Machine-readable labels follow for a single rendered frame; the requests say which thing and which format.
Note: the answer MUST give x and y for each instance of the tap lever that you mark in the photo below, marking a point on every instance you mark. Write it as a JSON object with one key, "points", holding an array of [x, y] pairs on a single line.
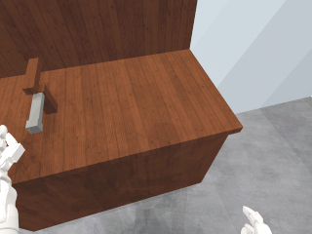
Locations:
{"points": [[34, 123]]}

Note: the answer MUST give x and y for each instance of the robot right hand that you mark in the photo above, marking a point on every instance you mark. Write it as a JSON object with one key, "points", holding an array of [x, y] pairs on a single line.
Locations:
{"points": [[257, 222]]}

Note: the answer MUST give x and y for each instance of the counter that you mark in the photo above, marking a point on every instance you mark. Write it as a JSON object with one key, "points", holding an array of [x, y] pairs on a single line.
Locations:
{"points": [[129, 113]]}

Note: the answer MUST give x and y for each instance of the robot left hand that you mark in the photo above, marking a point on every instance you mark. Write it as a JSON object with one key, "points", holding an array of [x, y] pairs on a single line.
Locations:
{"points": [[11, 154]]}

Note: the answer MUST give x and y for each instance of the left robot forearm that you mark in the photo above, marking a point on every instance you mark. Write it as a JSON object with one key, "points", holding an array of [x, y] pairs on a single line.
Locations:
{"points": [[9, 215]]}

